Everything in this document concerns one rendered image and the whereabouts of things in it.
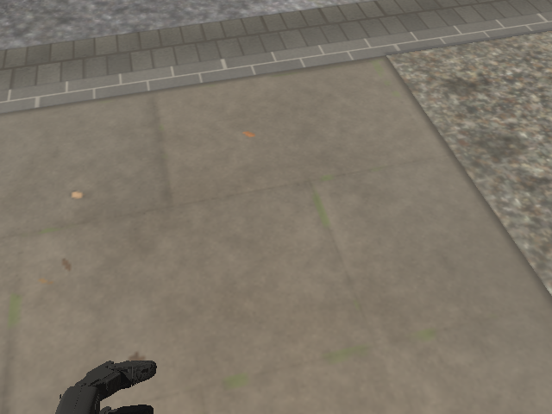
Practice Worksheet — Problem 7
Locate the robot left hand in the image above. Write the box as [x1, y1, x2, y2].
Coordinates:
[55, 361, 157, 414]

